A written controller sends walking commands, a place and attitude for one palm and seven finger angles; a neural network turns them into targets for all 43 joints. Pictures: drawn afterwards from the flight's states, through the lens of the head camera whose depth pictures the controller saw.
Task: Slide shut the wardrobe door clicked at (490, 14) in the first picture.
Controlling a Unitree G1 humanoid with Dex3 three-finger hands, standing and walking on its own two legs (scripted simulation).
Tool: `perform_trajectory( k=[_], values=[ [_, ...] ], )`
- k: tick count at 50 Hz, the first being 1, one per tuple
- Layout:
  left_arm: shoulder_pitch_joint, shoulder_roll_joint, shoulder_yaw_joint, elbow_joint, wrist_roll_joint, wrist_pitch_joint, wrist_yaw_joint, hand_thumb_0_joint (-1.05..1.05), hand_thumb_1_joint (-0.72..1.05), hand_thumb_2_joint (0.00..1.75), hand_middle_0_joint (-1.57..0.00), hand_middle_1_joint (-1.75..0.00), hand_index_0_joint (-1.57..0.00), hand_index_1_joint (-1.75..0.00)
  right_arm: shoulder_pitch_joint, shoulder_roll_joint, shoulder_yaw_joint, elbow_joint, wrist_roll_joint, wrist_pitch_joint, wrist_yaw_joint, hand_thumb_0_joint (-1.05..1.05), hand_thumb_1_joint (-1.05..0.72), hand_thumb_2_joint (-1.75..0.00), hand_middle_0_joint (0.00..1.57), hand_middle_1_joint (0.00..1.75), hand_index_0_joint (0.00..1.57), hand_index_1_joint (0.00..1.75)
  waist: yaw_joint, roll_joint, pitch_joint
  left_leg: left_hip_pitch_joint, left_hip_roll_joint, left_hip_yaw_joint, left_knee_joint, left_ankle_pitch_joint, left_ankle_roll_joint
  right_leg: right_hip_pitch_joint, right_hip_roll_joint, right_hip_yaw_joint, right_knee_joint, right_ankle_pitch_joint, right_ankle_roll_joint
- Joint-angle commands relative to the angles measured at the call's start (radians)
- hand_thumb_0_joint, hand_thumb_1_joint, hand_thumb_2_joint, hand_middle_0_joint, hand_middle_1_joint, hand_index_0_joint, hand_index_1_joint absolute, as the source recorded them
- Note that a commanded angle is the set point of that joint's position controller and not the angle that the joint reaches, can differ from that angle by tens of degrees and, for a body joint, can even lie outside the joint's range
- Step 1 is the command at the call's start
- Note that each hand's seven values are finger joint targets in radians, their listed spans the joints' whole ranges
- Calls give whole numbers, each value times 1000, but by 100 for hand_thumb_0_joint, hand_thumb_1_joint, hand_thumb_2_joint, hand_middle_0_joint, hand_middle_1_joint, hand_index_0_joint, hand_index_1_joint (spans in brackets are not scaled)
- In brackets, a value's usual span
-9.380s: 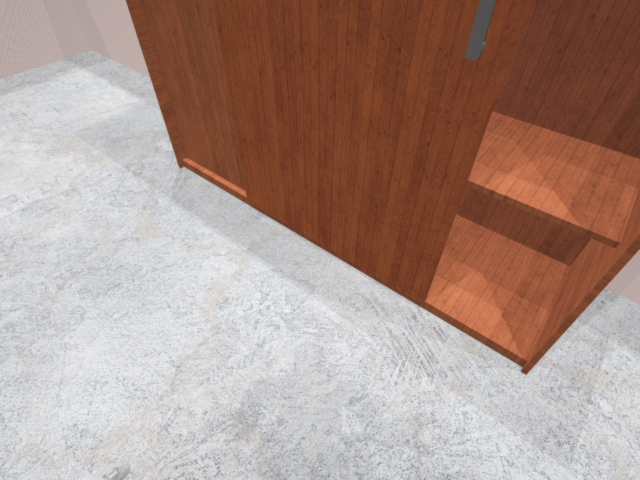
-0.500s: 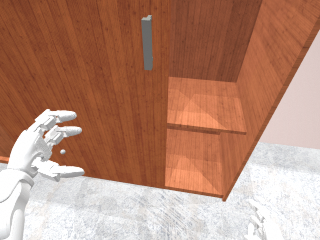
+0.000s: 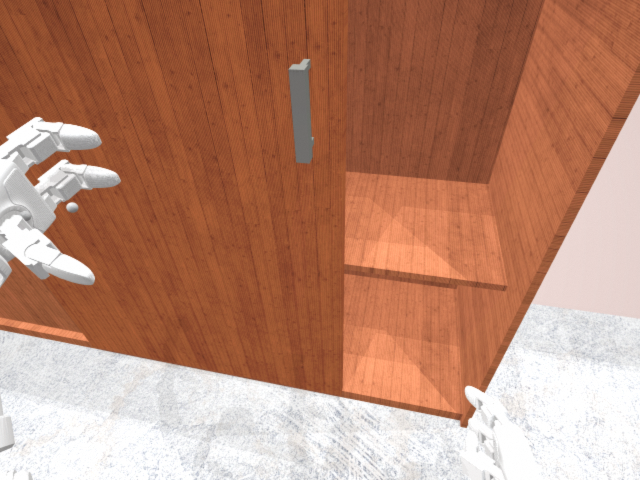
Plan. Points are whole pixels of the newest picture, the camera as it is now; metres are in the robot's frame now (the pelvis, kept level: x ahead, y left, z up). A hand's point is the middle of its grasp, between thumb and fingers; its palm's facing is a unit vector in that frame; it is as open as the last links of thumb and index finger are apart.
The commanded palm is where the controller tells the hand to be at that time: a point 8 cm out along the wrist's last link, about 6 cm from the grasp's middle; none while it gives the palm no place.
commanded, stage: raise the hand with hooked fingers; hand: left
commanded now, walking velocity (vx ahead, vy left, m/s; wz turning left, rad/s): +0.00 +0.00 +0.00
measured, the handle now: (304, 111) +0.57 +0.11 +0.23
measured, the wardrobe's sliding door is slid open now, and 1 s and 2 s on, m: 0.38 0.38 0.38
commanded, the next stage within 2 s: move the hooked fingers beside the handle in 0.50 s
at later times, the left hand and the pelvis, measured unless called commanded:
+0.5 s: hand (89, 204) +0.28 +0.28 +0.25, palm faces +0.05 -0.99 -0.13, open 14.0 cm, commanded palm +0.25 +0.32 +0.26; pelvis +0.00 +0.00 +0.00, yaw -1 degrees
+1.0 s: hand (139, 181) +0.33 +0.25 +0.25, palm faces -0.02 -1.00 -0.08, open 14.0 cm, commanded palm +0.31 +0.30 +0.25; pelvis +0.00 +0.00 +0.00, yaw -1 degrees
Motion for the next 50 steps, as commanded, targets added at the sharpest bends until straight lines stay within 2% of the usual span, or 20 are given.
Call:
perform_trajectory(
  k=[1, 2, 4, 6, 10, 12, 14, 16, 17, 21, 22, 25, 28, 31, 34, 37, 41, 44, 47, 50],
  values=[
    [-393, 282, 38, -47, 1, 19, -18, 0, -50, 30, -30, -120, -30, -120, -171, -127, -63, -171, 18, -55, 1, 0, -90, -90, 20, 30, 20, 30, -13, 5, -85, 43, -74, -9, -61, 165, 54, -56, 49, 32, -66, 207, -35],
    [-388, 255, 2, -39, 6, 30, -26, 0, -50, 30, -30, -120, -30, -120, -167, -130, -66, -172, 22, -53, 3, 0, -90, -90, 20, 30, 20, 30, -23, 10, -80, 46, -72, -10, -65, 167, 55, -63, 45, 30, -61, 211, -35],
    [-354, 244, -11, -41, 9, 48, -39, 0, -50, 30, -30, -120, -30, -120, -167, -135, -69, -189, 27, -48, 9, 0, -90, -90, 20, 30, 20, 30, -17, -18, -117, 54, -74, -10, -61, 172, 55, -58, 46, 28, -52, 213, -33],
    [-319, 253, 11, -80, -3, 38, -47, 0, -50, 30, -30, -120, -30, -120, -174, -129, -69, -204, 25, -45, 16, 0, -90, -90, 20, 30, 20, 30, -8, -45, -148, 63, -79, -5, -50, 187, 57, -45, 50, 31, -48, 229, -34],
    [-319, 342, 132, -211, -25, -21, -26, 0, -50, 30, -30, -120, -30, -120, -182, -129, -76, -225, 15, -41, 19, 0, -90, -90, 20, 30, 20, 30, 9, -31, -241, 94, -83, -5, -51, 207, 61, -3, 51, 31, -40, 233, -34],
    [-327, 373, 176, -233, -33, -46, 3, 0, -50, 30, -30, -120, -30, -120, -182, -124, -74, -221, 6, -45, 19, 0, -90, -90, 20, 30, 20, 30, 14, -19, -211, 79, -81, -6, -59, 186, 60, -9, 55, 29, -54, 192, -35],
    [-329, 349, 167, -231, -27, -53, 26, 0, -50, 30, -30, -120, -30, -120, -176, -123, -76, -212, 7, -46, 15, 0, -90, -90, 20, 30, 20, 30, 9, 10, -184, 78, -75, -3, -68, 184, 58, -21, 56, 25, -55, 186, -38],
    [-346, 336, 145, -230, -10, -41, 43, 0, -50, 30, -30, -120, -30, -120, -175, -121, -77, -203, 6, -47, 13, 0, -90, -90, 20, 30, 20, 30, 9, 77, -152, 79, -75, 8, -65, 188, 56, -33, 55, 33, -63, 190, -41],
    [-377, 306, 103, -228, 0, -32, 46, 0, -50, 30, -30, -120, -30, -120, -174, -122, -75, -197, 10, -48, 10, 0, -90, -90, 20, 30, 20, 30, -4, 103, -134, 77, -71, 5, -75, 191, 53, -39, 51, 30, -62, 192, -43],
    [-390, 236, 9, -188, 18, 9, 30, 0, -50, 30, -30, -120, -30, -120, -166, -120, -72, -189, 18, -49, -1, 0, -90, -90, 20, 30, 20, 30, -23, 60, -114, 86, -65, 2, -79, 161, 53, -58, 56, 32, -73, 163, -38],
    [-394, 245, 8, -182, 21, 13, 24, 0, -50, 30, -30, -120, -30, -120, -164, -126, -74, -187, 19, -50, -3, 0, -90, -90, 20, 30, 20, 30, -27, 47, -115, 85, -65, -3, -83, 155, 54, -58, 54, 31, -73, 161, -36],
    [-375, 277, 41, -199, 19, 13, 8, 0, -50, 30, -30, -120, -30, -120, -167, -128, -74, -194, 17, -47, -5, 0, -90, -90, 20, 30, 20, 30, -18, 22, -186, 112, -72, -5, -70, 204, 58, -28, 55, 27, -52, 224, -37],
    [-336, 318, 106, -190, -1, 4, 0, 0, -50, 30, -30, -120, -30, -120, -172, -126, -73, -196, 13, -38, 2, 0, -90, -90, 20, 30, 20, 30, -4, -27, -202, 101, -74, -6, -66, 218, 59, -11, 57, 20, -48, 245, -35],
    [-322, 323, 128, -174, -16, -2, 3, 0, -50, 30, -30, -120, -30, -120, -177, -122, -71, -192, 9, -32, 10, 0, -90, -90, 20, 30, 20, 30, 4, -27, -192, 89, -76, -4, -60, 236, 57, -9, 60, 19, -48, 266, -36],
    [-405, 245, 37, -117, -7, -1, 12, 0, -50, 30, -30, -120, -30, -120, -176, -122, -72, -178, 16, -34, 7, 0, -90, -90, 20, 30, 20, 30, -27, -19, -138, 84, -66, -2, -66, 200, 54, -64, 56, 21, -54, 232, -32],
    [-464, 235, -9, -90, 14, 5, 20, 0, -50, 30, -30, -120, -30, -120, -167, -126, -75, -168, 19, -38, 1, 0, -90, -90, 20, 30, 20, 30, -38, 16, -109, 80, -65, -1, -71, 157, 54, -88, 52, 32, -69, 178, -33],
    [-564, 231, -46, -106, 45, -18, 41, 0, -50, 30, -30, -120, -30, -120, -165, -121, -74, -166, 16, -45, -10, 0, -90, -90, 20, 30, 20, 30, -48, 23, -164, 103, -65, -5, -64, 160, 54, -74, 52, 37, -67, 164, -34],
    [-609, 249, -23, -116, 49, -52, 59, 0, -50, 30, -30, -120, -30, -120, -164, -118, -74, -171, 11, -48, -16, 0, -90, -90, 20, 30, 20, 30, -44, 40, -235, 124, -68, -12, -63, 177, 53, -44, 47, 36, -53, 183, -37],
    [-579, 292, 37, -35, 44, -65, 73, 0, -50, 30, -30, -120, -30, -120, -154, -123, -77, -157, 7, -42, -16, 0, -90, -90, 20, 30, 20, 30, -30, -6, -222, 90, -66, -7, -63, 186, 56, -26, 47, 34, -54, 200, -37],
    [-584, 246, -8, 29, 61, -47, 88, 0, -50, 30, -30, -120, -30, -120, -153, -124, -80, -156, 11, -35, -14, 0, -90, -90, 20, 30, 20, 30, -31, 13, -201, 66, -61, -3, -67, 201, 52, -32, 39, 32, -40, 222, -39]
  ],
)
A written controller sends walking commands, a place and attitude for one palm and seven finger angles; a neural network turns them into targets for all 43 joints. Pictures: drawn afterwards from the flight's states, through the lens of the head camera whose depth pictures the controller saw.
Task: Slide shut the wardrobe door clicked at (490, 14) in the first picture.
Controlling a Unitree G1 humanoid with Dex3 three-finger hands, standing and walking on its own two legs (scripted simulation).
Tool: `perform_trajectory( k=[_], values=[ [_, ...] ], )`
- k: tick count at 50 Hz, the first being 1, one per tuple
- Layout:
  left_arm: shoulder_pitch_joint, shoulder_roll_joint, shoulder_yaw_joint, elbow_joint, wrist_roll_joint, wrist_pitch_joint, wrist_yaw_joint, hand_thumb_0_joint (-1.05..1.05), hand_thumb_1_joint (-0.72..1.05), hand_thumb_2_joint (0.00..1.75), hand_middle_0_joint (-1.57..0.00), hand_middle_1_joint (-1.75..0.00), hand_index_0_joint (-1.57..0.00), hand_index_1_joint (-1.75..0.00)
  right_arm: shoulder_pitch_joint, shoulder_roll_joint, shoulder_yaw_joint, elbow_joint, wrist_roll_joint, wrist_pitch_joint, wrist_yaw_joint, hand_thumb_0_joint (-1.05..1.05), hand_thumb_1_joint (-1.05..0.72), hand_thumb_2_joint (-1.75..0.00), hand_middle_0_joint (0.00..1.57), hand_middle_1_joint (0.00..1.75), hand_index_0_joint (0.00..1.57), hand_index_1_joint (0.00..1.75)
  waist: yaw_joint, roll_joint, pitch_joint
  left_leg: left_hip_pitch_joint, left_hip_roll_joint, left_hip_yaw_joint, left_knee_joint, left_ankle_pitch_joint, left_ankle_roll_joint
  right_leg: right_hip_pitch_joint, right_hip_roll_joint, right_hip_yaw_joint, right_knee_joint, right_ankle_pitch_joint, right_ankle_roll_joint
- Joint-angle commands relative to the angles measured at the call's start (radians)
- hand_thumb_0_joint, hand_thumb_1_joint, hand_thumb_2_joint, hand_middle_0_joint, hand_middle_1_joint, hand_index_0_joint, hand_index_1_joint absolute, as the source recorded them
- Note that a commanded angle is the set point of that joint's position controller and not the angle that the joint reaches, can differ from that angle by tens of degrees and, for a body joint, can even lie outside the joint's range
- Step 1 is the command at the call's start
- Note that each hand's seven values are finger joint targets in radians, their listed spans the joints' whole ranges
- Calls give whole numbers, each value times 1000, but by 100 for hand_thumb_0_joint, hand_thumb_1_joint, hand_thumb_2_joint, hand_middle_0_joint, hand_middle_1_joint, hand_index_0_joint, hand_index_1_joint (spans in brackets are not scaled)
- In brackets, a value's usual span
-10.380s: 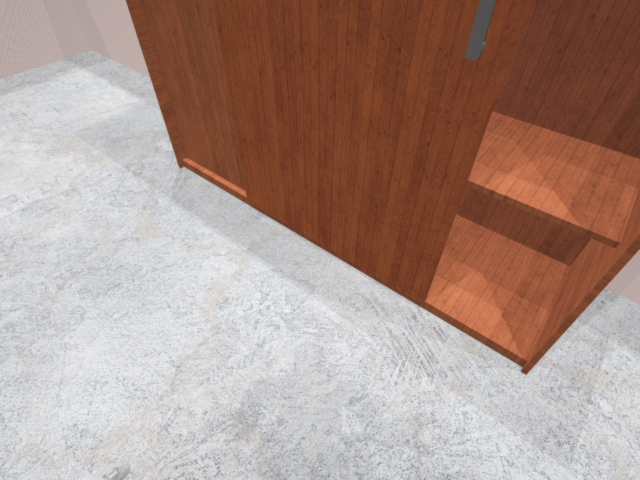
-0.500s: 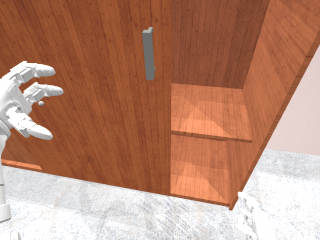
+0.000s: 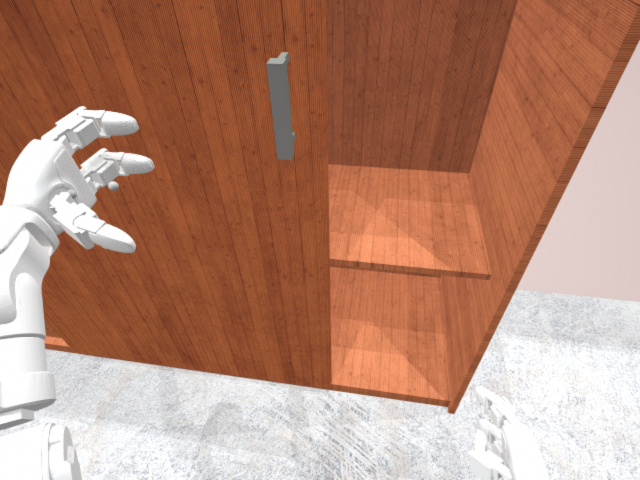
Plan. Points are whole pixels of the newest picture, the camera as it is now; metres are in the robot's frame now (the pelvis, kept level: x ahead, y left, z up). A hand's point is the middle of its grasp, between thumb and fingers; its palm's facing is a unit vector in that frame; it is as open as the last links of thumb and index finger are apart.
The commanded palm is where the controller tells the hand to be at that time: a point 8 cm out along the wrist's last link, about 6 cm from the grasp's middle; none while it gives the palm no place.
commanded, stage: move the hooked fingers beside the handle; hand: left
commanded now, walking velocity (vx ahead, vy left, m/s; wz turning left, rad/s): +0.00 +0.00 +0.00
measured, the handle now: (284, 106) +0.57 +0.12 +0.23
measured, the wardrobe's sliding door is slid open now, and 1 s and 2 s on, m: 0.38 0.38 0.38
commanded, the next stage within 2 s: none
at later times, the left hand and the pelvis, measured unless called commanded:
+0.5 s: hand (166, 162) +0.39 +0.23 +0.24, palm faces +0.01 -1.00 -0.07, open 14.0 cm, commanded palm +0.37 +0.27 +0.24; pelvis +0.01 +0.00 +0.00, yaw -1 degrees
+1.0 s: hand (215, 128) +0.45 +0.19 +0.25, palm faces -0.04 -1.00 -0.03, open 14.0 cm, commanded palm +0.44 +0.24 +0.23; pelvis +0.01 +0.01 +0.00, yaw -1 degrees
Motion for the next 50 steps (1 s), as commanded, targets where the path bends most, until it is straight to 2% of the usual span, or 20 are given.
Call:
perform_trajectory(
  k=[1, 6, 7, 12, 13, 16, 18, 21, 24, 25, 28, 31, 34, 36, 37, 40, 43, 45, 48, 50],
  values=[
    [-406, 295, 81, -115, -7, -50, 30, 0, -50, 30, -30, -120, -30, -120, -141, -115, -59, -161, 5, -53, -1, 0, -90, -90, 20, 30, 20, 30, 10, 19, -194, 70, -58, -17, -38, 193, 48, -3, 44, 13, -35, 213, -42],
    [-425, 251, 33, -109, 6, -36, 40, 0, -50, 30, -30, -120, -30, -120, -131, -117, -67, -170, 9, -44, 3, 0, -90, -90, 20, 30, 20, 30, 0, -21, -206, 80, -52, -13, -26, 226, 52, -9, 43, 14, -21, 254, -39],
    [-453, 244, 20, -141, 6, -43, 42, 0, -50, 30, -30, -120, -30, -120, -135, -118, -68, -177, 9, -44, 3, 0, -90, -90, 20, 30, 20, 30, -4, 8, -228, 88, -54, -12, -24, 233, 52, -4, 39, 19, -15, 266, -39],
    [-509, 280, 71, -169, -1, -83, 69, 0, -50, 30, -30, -120, -30, -120, -123, -119, -74, -169, 2, -45, -3, 0, -90, -90, 20, 30, 20, 30, -4, -28, -284, 112, -55, -11, -14, 261, 56, 15, 42, 23, -7, 300, -37],
    [-498, 282, 78, -130, 0, -80, 76, 0, -50, 30, -30, -120, -30, -120, -117, -117, -73, -162, 3, -40, -4, 0, -90, -90, 20, 30, 20, 30, -4, -47, -269, 101, -53, -7, -13, 249, 57, 10, 41, 22, -7, 292, -35],
    [-539, 255, 36, -84, 17, -76, 93, 0, -50, 30, -30, -120, -30, -120, -110, -117, -74, -146, 5, -35, -8, 0, -90, -90, 20, 30, 20, 30, -16, -5, -209, 81, -49, -1, -19, 215, 53, -24, 41, 24, -19, 250, -36],
    [-593, 216, -22, 5, 28, -62, 101, 0, -50, 30, -30, -120, -30, -120, -98, -120, -74, -126, 10, -31, -16, 0, -90, -90, 20, 30, 20, 30, -42, -25, -147, 58, -46, -4, -26, 171, 56, -66, 40, 25, -30, 209, -33],
    [-638, 238, -21, -15, 46, -68, 109, 0, -50, 30, -30, -120, -30, -120, -86, -125, -79, -135, 6, -30, -19, 0, -90, -90, 20, 30, 20, 30, -34, 7, -218, 84, -49, -6, -19, 203, 55, -34, 38, 29, -21, 233, -38],
    [-709, 194, -61, -74, 46, -101, 111, 0, -50, 30, -30, -120, -30, -120, -86, -112, -80, -145, 4, -36, -17, 0, -90, -90, 20, 30, 20, 30, -45, 47, -312, 146, -49, -8, -1, 273, 52, -10, 37, 31, -2, 303, -42],
    [-728, 173, -77, -59, 42, -110, 113, 0, -50, 30, -30, -120, -30, -120, -82, -112, -79, -140, 4, -35, -18, 0, -90, -90, 20, 30, 20, 30, -52, 28, -318, 149, -49, -10, 1, 281, 51, -11, 39, 28, 1, 314, -41],
    [-718, 201, -34, 51, 32, -112, 123, 0, -50, 30, -30, -120, -30, -120, -64, -121, -82, -116, 0, -29, -22, 0, -90, -90, 20, 30, 20, 30, -47, -58, -279, 107, -46, -11, -4, 249, 55, -18, 41, 27, -3, 300, -37],
    [-679, 216, -17, 120, 50, -95, 148, 0, -50, 30, -30, -120, -30, -120, -55, -127, -85, -109, -2, -17, -17, 0, -90, -90, 20, 30, 20, 30, -27, -48, -258, 72, -46, -3, -6, 254, 51, -14, 36, 29, 3, 302, -39],
    [-739, 213, -45, 190, 76, -85, 176, 0, -50, 30, -30, -120, -30, -120, -34, -127, -88, -98, 1, 3, -16, 0, -90, -90, 20, 30, 20, 30, -52, -52, -214, 36, -41, 1, -10, 223, 53, -40, 29, 35, -3, 280, -34],
    [-758, 244, -31, 180, 90, -103, 187, 0, -50, 30, -30, -120, -30, -120, -24, -131, -93, -105, -3, 10, -15, 0, -90, -90, 20, 30, 20, 30, -46, -70, -247, 42, -39, -1, -6, 246, 55, -18, 32, 36, 3, 299, -37],
    [-793, 229, -47, 154, 93, -116, 187, 0, -50, 30, -30, -120, -30, -120, -26, -126, -94, -113, -2, 10, -15, 0, -90, -90, 20, 30, 20, 30, -52, -37, -275, 62, -42, 1, -2, 260, 57, -11, 30, 41, 8, 318, -38],
    [-912, 214, -73, 154, 89, -164, 181, 0, -50, 30, -30, -120, -30, -120, 2, -123, -99, -101, -4, 7, -22, 0, -90, -90, 20, 30, 20, 30, -82, -41, -318, 97, -41, -2, 10, 277, 58, -11, 36, 42, 12, 342, -37],
    [-964, 197, -89, 173, 87, -196, 175, 0, -50, 30, -30, -120, -30, -120, 23, -124, -101, -89, -7, -4, -24, 0, -90, -90, 20, 30, 20, 30, -91, 4, -341, 126, -41, -6, 15, 290, 55, -19, 40, 41, 10, 341, -41],
    [-966, 157, -113, 207, 89, -198, 179, 0, -50, 30, -30, -120, -30, -120, 40, -124, -104, -75, -7, -8, -22, 0, -90, -90, 20, 30, 20, 30, -95, 33, -333, 133, -40, -8, 19, 313, 51, -36, 42, 37, 13, 350, -44],
    [-928, 173, -85, 355, 94, -176, 195, 0, -50, 30, -30, -120, -30, -120, 70, -136, -109, -45, -10, -4, -18, 0, -90, -90, 20, 30, 20, 30, -91, -38, -271, 70, -38, -10, 14, 276, 52, -55, 45, 30, 7, 322, -43],
    [-938, 149, -99, 396, 99, -170, 206, 0, -50, 30, -30, -120, -30, -120, 81, -137, -113, -40, -10, 2, -14, 0, -90, -90, 20, 30, 20, 30, -97, -58, -255, 47, -38, -6, 12, 262, 53, -64, 43, 30, 10, 316, -41]
  ],
)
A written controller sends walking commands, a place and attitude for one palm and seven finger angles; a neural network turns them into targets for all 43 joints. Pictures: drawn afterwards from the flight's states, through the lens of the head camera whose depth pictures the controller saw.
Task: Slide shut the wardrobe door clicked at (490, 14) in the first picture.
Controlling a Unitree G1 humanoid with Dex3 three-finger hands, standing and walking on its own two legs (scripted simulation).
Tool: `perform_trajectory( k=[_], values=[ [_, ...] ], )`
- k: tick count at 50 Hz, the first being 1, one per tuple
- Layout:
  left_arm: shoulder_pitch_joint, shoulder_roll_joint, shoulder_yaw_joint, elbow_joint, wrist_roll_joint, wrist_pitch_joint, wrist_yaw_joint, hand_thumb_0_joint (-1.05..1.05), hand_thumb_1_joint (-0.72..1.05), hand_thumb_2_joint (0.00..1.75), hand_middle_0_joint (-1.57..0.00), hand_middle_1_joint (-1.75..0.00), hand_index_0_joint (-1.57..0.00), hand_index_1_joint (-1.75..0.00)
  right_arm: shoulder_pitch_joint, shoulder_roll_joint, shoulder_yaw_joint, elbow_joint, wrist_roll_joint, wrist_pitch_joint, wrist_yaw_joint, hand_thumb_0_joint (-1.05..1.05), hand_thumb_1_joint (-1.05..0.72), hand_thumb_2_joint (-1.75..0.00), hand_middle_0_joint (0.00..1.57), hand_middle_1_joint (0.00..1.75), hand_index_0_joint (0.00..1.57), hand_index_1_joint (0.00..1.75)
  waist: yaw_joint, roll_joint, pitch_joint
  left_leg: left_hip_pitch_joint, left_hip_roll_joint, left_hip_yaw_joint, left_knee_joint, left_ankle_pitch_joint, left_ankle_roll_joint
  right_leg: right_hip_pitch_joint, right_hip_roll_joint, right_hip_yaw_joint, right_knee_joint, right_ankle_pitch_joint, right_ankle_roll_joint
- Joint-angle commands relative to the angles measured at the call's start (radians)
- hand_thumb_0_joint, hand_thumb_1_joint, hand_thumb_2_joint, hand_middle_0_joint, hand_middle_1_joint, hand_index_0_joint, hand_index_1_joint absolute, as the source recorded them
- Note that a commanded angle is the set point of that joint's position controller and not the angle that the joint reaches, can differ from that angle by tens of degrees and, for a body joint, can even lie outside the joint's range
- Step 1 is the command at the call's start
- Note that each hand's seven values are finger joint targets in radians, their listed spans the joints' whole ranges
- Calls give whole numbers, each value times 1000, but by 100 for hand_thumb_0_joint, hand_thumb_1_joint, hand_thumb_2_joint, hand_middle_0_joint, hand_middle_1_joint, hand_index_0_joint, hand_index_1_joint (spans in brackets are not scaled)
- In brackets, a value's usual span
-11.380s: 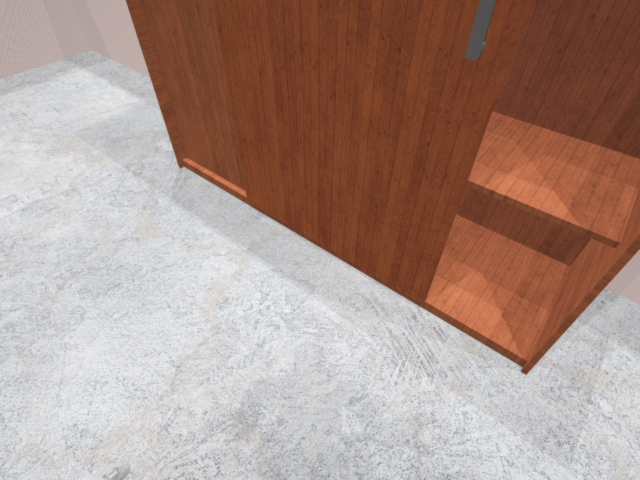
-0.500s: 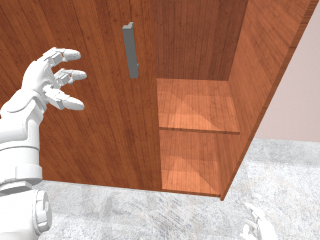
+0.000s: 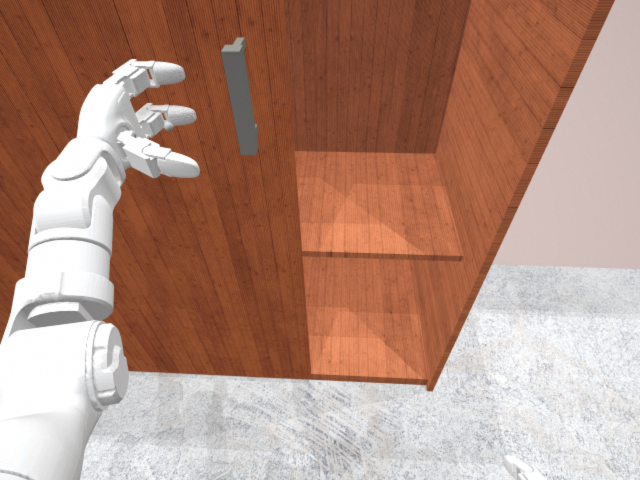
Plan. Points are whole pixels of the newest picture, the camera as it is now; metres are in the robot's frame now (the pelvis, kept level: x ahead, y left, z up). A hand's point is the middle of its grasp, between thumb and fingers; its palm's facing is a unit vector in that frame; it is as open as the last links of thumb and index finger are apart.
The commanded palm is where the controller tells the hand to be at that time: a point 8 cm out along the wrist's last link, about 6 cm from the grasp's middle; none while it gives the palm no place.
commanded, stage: move the hooked fingers beside the handle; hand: left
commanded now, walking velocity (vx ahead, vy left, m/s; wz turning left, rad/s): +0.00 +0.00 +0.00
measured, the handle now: (244, 97) +0.55 +0.13 +0.23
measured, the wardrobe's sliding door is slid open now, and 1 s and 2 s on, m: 0.38 0.38 0.38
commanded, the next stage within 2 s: feel for the door with the fingertips in 1.04 s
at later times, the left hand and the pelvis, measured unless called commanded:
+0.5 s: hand (178, 118) +0.47 +0.19 +0.24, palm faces -0.01 -1.00 -0.03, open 14.0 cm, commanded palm +0.45 +0.24 +0.23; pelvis +0.00 +0.00 +0.00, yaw -2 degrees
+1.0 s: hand (197, 121) +0.48 +0.18 +0.23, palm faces +0.02 -1.00 -0.03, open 14.0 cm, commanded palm +0.46 +0.23 +0.23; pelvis +0.00 +0.00 +0.00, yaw -1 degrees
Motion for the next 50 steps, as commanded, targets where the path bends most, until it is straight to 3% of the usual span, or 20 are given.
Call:
perform_trajectory(
  k=[1, 3, 5, 6, 8, 10, 13, 16, 20, 21, 22, 28, 31, 34, 35, 36, 37, 41, 44, 50],
  values=[
    [-492, 237, 62, -85, -4, -51, 24, 0, -50, 30, -30, -120, -30, -120, -33, -136, -58, -118, -3, -47, 2, 0, -90, -90, 20, 30, 20, 30, -5, -38, -245, 105, -40, -26, -15, 301, 48, 18, 45, 6, -15, 341, -50],
    [-539, 248, 57, -60, 8, -65, 37, 0, -50, 30, -30, -120, -30, -120, -21, -133, -58, -113, -2, -37, 3, 0, -90, -90, 20, 30, 20, 30, -19, -49, -233, 85, -38, -23, -17, 275, 48, 11, 42, 9, -12, 327, -47],
    [-590, 254, 58, -82, 21, -97, 51, 0, -50, 30, -30, -120, -30, -120, -1, -131, -64, -117, -8, -39, 8, 0, -90, -90, 20, 30, 20, 30, -24, -66, -274, 95, -37, -23, -10, 297, 52, 26, 42, 15, -3, 357, -45],
    [-597, 286, 77, -87, 27, -116, 55, 0, -50, 30, -30, -120, -30, -120, 1, -135, -67, -118, -8, -37, 9, 0, -90, -90, 20, 30, 20, 30, -20, -61, -295, 101, -36, -22, -7, 301, 53, 33, 44, 17, -3, 355, -45],
    [-692, 259, 46, -93, 32, -150, 59, 0, -50, 30, -30, -120, -30, -120, 19, -129, -66, -112, -11, -40, 7, 0, -90, -90, 20, 30, 20, 30, -44, -31, -310, 118, -36, -21, -3, 296, 53, 20, 44, 23, -2, 356, -43],
    [-722, 290, 70, -43, 36, -172, 62, 0, -50, 30, -30, -120, -30, -120, 41, -132, -68, -96, -12, -42, 5, 0, -90, -90, 20, 30, 20, 30, -51, -41, -319, 114, -35, -19, 0, 278, 53, 14, 46, 26, -2, 346, -40],
    [-717, 361, 118, 40, 52, -189, 57, 0, -50, 30, -30, -120, -30, -120, 67, -140, -67, -86, -15, -42, 4, 0, -90, -90, 20, 30, 20, 30, -45, -38, -316, 83, -37, -19, -5, 260, 53, 27, 45, 29, -1, 339, -41],
    [-656, 407, 135, 63, 71, -197, 44, 0, -50, 30, -30, -120, -30, -120, 81, -149, -72, -102, -13, -39, 18, 0, -90, -90, 20, 30, 20, 30, -14, 2, -361, 77, -44, -15, -1, 321, 50, 68, 42, 27, 11, 399, -51],
    [-578, 313, 81, 35, 52, -190, 3, 0, -50, 30, -30, -120, -30, -120, 86, -145, -82, -117, -10, -32, 19, 0, -90, -90, 20, 30, 20, 30, -32, -24, -338, 89, -31, 1, -1, 329, 52, 51, 50, 26, 7, 420, -44],
    [-536, 297, 75, 70, 37, -175, -7, 0, -50, 30, -30, -120, -30, -120, 84, -151, -85, -119, -6, -28, 21, 0, -90, -90, 20, 30, 20, 30, -31, -62, -311, 76, -30, 2, 1, 320, 56, 38, 54, 20, 4, 408, -44],
    [-555, 249, 40, 65, 22, -168, -18, 0, -50, 30, -30, -120, -30, -120, 80, -149, -82, -115, -4, -28, 18, 0, -90, -90, 20, 30, 20, 30, -47, -53, -264, 68, -28, 3, -6, 281, 54, 4, 56, 19, -6, 373, -41],
    [-644, 256, 51, -71, 14, -174, 13, 0, -50, 30, -30, -120, -30, -120, 76, -146, -84, -108, -9, -42, 17, 0, -90, -90, 20, 30, 20, 30, -50, 35, -282, 109, -28, -20, -2, 271, 49, -35, 59, 18, -13, 301, -46],
    [-706, 259, 38, -105, 14, -183, 47, 0, -50, 30, -30, -120, -30, -120, 70, -149, -82, -102, -9, -52, 23, 0, -90, -90, 20, 30, 20, 30, -57, 25, -294, 118, -29, -32, 5, 273, 49, -48, 58, 12, -12, 288, -46],
    [-711, 289, 80, -121, 28, -196, 68, 0, -50, 30, -30, -120, -30, -120, 76, -142, -79, -96, -14, -57, 19, 0, -90, -90, 20, 30, 20, 30, -52, 34, -351, 153, -25, -36, 7, 296, 44, -27, 61, 14, -1, 306, -46],
    [-715, 261, 56, -137, 30, -197, 67, 0, -50, 30, -30, -120, -30, -120, 69, -138, -77, -101, -14, -58, 20, 0, -90, -90, 20, 30, 20, 30, -52, 56, -371, 166, -26, -34, 9, 314, 41, -19, 58, 16, 5, 323, -47],
    [-706, 271, 55, -107, 28, -188, 70, 0, -50, 30, -30, -120, -30, -120, 65, -146, -76, -101, -11, -59, 25, 0, -90, -90, 20, 30, 20, 30, -46, 27, -369, 158, -28, -39, 14, 326, 43, -21, 58, 10, 7, 327, -49],
    [-695, 228, 32, -76, 33, -180, 70, 0, -50, 30, -30, -120, -30, -120, 63, -134, -72, -95, -12, -56, 23, 0, -90, -90, 20, 30, 20, 30, -56, 42, -340, 147, -24, -32, 11, 311, 42, -36, 58, 12, 10, 323, -46],
    [-632, 291, 71, 114, 43, -138, 73, 0, -50, 30, -30, -120, -30, -120, 70, -155, -71, -89, -8, -38, 27, 0, -90, -90, 20, 30, 20, 30, -38, -59, -262, 40, -36, -26, 5, 269, 49, -23, 51, 12, 9, 323, -47],
    [-646, 245, 43, 153, 62, -143, 68, 0, -50, 30, -30, -120, -30, -120, 86, -142, -69, -92, -14, -20, 22, 0, -90, -90, 20, 30, 20, 30, -62, -59, -241, 27, -31, -12, 10, 244, 52, -44, 47, 20, 14, 325, -38],
    [-698, 316, 103, -76, 37, -228, 44, 0, -50, 30, -30, -120, -30, -120, 81, -135, -79, -129, -18, -21, 19, 0, -90, -90, 20, 30, 20, 30, -38, -15, -467, 146, -30, -9, 44, 416, 54, 73, 51, 34, 48, 493, -41]
  ],
)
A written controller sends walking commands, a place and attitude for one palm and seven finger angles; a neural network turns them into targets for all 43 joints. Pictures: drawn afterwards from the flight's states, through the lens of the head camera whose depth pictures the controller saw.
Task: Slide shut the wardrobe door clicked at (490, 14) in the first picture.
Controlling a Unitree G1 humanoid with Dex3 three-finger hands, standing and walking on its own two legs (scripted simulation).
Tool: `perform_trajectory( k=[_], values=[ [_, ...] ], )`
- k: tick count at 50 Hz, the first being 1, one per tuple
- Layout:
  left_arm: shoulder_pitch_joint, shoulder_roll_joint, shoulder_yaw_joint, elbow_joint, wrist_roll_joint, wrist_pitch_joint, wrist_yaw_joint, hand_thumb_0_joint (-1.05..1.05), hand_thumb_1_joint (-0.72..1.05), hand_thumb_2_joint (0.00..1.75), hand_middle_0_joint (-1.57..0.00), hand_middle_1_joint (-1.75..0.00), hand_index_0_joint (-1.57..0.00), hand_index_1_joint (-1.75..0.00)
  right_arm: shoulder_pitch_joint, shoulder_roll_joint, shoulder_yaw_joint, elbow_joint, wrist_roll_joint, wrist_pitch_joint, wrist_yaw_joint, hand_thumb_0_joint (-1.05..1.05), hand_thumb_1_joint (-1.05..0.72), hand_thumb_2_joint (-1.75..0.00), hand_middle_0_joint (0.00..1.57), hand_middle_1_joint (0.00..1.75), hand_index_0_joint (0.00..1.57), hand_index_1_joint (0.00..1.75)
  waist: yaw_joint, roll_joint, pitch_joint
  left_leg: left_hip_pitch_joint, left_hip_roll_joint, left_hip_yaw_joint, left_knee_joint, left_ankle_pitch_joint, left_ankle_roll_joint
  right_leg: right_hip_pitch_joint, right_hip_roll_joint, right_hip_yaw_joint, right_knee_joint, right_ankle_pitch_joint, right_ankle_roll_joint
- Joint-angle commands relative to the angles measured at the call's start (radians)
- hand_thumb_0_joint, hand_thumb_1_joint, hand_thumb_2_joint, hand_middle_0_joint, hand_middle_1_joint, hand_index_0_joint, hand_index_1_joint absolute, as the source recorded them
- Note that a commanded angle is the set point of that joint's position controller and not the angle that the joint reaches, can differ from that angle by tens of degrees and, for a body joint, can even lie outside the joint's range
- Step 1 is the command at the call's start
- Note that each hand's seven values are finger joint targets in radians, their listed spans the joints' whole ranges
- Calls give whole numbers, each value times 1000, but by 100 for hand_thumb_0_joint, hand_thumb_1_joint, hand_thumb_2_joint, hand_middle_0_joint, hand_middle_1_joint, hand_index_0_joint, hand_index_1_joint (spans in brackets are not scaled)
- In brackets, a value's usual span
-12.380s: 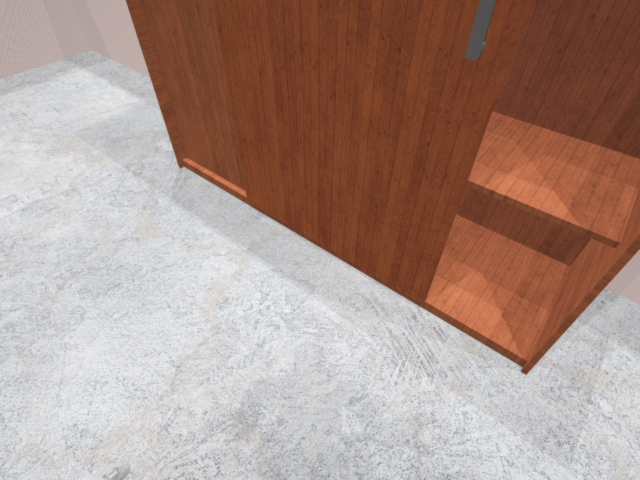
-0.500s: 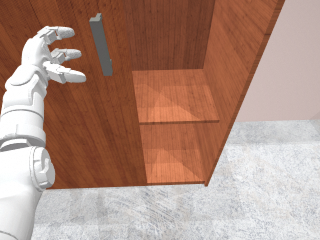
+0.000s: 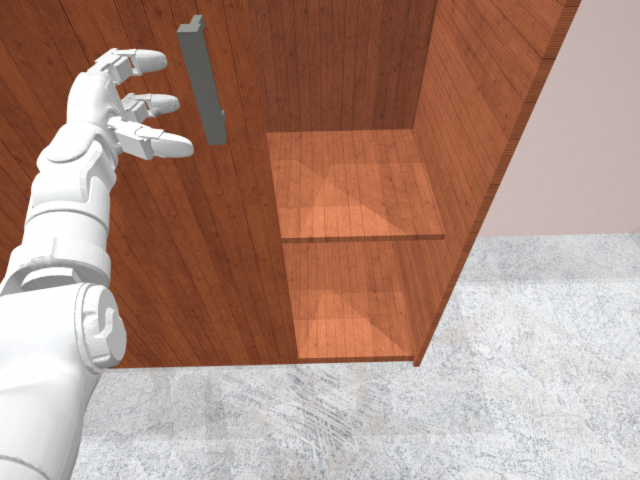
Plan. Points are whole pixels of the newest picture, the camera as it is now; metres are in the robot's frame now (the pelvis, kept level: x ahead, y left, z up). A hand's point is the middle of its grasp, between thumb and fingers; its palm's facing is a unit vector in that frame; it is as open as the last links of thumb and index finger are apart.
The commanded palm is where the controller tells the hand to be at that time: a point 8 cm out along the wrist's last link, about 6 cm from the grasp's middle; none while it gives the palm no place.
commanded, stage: move the hooked fingers beside the handle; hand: left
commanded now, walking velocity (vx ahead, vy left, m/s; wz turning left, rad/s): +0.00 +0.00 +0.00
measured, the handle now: (207, 82) +0.54 +0.14 +0.23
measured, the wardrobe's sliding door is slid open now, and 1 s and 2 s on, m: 0.38 0.38 0.38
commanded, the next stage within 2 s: feel for the door with the fingertips in 0.04 s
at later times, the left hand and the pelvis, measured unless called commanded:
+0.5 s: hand (176, 113) +0.47 +0.16 +0.23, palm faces +0.01 -1.00 +0.00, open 14.0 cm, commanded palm +0.45 +0.21 +0.23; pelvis +0.00 +0.00 +0.00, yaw +0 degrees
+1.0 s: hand (198, 98) +0.49 +0.14 +0.24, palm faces +0.01 -1.00 +0.00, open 14.0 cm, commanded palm +0.47 +0.20 +0.23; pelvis +0.00 +0.00 +0.00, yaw +0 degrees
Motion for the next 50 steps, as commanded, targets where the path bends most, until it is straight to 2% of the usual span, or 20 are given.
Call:
perform_trajectory(
  k=[1, 2, 7, 14, 17, 20, 21, 22, 24, 26, 28, 33, 35, 36, 38, 44, 45, 46, 47, 50],
  values=[
    [-528, 291, 54, -354, -51, -111, -27, 0, -50, 30, -30, -120, -30, -120, 26, -149, -62, -117, 10, -41, -8, 0, -90, -90, 20, 30, 20, 30, 20, -32, -438, 223, -39, -35, 10, 438, 51, 173, 46, 5, 11, 499, -48],
    [-528, 252, 35, -347, -54, -106, -33, 0, -50, 30, -30, -120, -30, -120, 25, -141, -61, -108, 12, -38, -12, 0, -90, -90, 20, 30, 20, 30, 2, -31, -392, 219, -34, -26, 5, 414, 53, 153, 50, 3, 4, 488, -44],
    [-466, 240, 16, -254, -35, -39, -33, 0, -50, 30, -30, -120, -30, -120, 27, -150, -59, -94, 18, -30, -14, 0, -90, -90, 20, 30, 20, 30, 0, 2, -244, 144, -41, -24, -17, 310, 53, 91, 48, -6, -21, 385, -46],
    [-506, 164, -22, -414, -73, -51, -27, 0, -50, 30, -30, -120, -30, -120, 19, -143, -68, -103, 13, -46, -15, 0, -90, -90, 20, 30, 20, 30, -6, -3, -370, 238, -37, -35, 2, 384, 51, 116, 55, -7, -14, 430, -47],
    [-482, 164, 3, -366, -89, -39, -11, 0, -50, 30, -30, -120, -30, -120, 14, -145, -65, -86, 12, -48, -13, 0, -90, -90, 20, 30, 20, 30, -5, -40, -322, 206, -35, -36, -3, 348, 51, 99, 57, -11, -17, 401, -44],
    [-485, 153, -8, -325, -64, -21, 20, 0, -50, 30, -30, -120, -30, -120, 7, -140, -61, -81, 13, -41, -11, 0, -90, -90, 20, 30, 20, 30, -4, -36, -271, 163, -38, -33, -12, 306, 51, 79, 51, -12, -17, 363, -43],
    [-497, 183, 1, -314, -53, -17, 36, 0, -50, 30, -30, -120, -30, -120, 6, -148, -61, -79, 14, -40, -5, 0, -90, -90, 20, 30, 20, 30, 3, -42, -263, 151, -42, -37, -11, 304, 52, 79, 49, -13, -17, 354, -46],
    [-500, 159, -12, -328, -39, -18, 47, 0, -50, 30, -30, -120, -30, -120, 5, -135, -58, -85, 10, -38, -3, 0, -90, -90, 20, 30, 20, 30, 3, -3, -271, 156, -41, -32, -12, 303, 51, 78, 47, -8, -13, 354, -45],
    [-508, 155, -12, -368, -29, -29, 65, 0, -50, 30, -30, -120, -30, -120, 1, -130, -59, -93, 8, -35, 0, 0, -90, -90, 20, 30, 20, 30, 7, 4, -316, 181, -41, -33, -6, 332, 50, 96, 48, -6, -5, 381, -47],
    [-504, 187, 7, -352, -40, -35, 72, 0, -50, 30, -30, -120, -30, -120, -4, -138, -59, -95, 8, -34, 1, 0, -90, -90, 20, 30, 20, 30, 17, -41, -338, 175, -40, -39, -3, 348, 51, 122, 46, -4, -2, 402, -49],
    [-527, 174, 8, -350, -40, -44, 66, 0, -50, 30, -30, -120, -30, -120, 1, -132, -57, -93, 7, -27, -7, 0, -90, -90, 20, 30, 20, 30, 3, -69, -343, 175, -36, -33, -7, 336, 51, 131, 49, -2, 1, 409, -44],
    [-570, 133, -35, -310, -20, -53, 69, 0, -50, 30, -30, -120, -30, -120, 11, -126, -55, -81, 7, -29, -9, 0, -90, -90, 20, 30, 20, 30, -10, -4, -313, 182, -36, -36, -6, 317, 46, 89, 47, -2, -4, 372, -46],
    [-598, 108, -52, -255, -24, -50, 69, 0, -50, 30, -30, -120, -30, -120, 24, -128, -55, -63, 4, -31, -11, 0, -90, -90, 20, 30, 20, 30, -27, -30, -282, 171, -35, -39, -8, 291, 45, 63, 47, -5, -11, 352, -43],
    [-579, 133, -34, -223, -24, -47, 70, 0, -50, 30, -30, -120, -30, -120, 29, -136, -57, -61, 6, -29, -12, 0, -90, -90, 20, 30, 20, 30, -20, -51, -272, 156, -35, -42, -8, 282, 47, 65, 49, -7, -13, 335, -45],
    [-620, 115, -38, -201, -29, -50, 69, 0, -50, 30, -30, -120, -30, -120, 40, -135, -57, -52, 2, -33, -14, 0, -90, -90, 20, 30, 20, 30, -32, -62, -277, 153, -36, -43, -7, 272, 46, 60, 47, -6, -10, 335, -43],
    [-649, 122, -35, -211, -12, -98, 83, 0, -50, 30, -30, -120, -30, -120, 67, -132, -62, -43, -6, -43, -6, 0, -90, -90, 20, 30, 20, 30, -28, -9, -343, 184, -35, -44, 4, 323, 41, 64, 48, -2, 6, 364, -44],
    [-648, 134, -19, -216, -14, -105, 88, 0, -50, 30, -30, -120, -30, -120, 76, -134, -64, -41, -8, -45, -4, 0, -90, -90, 20, 30, 20, 30, -27, -47, -359, 184, -33, -50, 5, 334, 41, 76, 50, -5, 9, 375, -44],
    [-632, 156, -20, -184, -24, -101, 90, 0, -50, 30, -30, -120, -30, -120, 68, -147, -65, -42, -2, -46, 2, 0, -90, -90, 20, 30, 20, 30, -9, -65, -347, 156, -38, -51, 3, 338, 43, 87, 47, -6, 7, 377, -47],
    [-637, 147, -8, -175, -15, -105, 93, 0, -50, 30, -30, -120, -30, -120, 77, -135, -62, -37, -7, -42, -1, 0, -90, -90, 20, 30, 20, 30, -27, -53, -324, 152, -33, -41, -1, 310, 43, 74, 50, -4, 7, 367, -42],
    [-654, 198, 24, -152, 9, -113, 105, 0, -50, 30, -30, -120, -30, -120, 92, -141, -65, -33, -9, -37, -1, 0, -90, -90, 20, 30, 20, 30, -23, -54, -320, 128, -36, -36, -4, 289, 45, 77, 48, 1, 6, 359, -41]
  ],
)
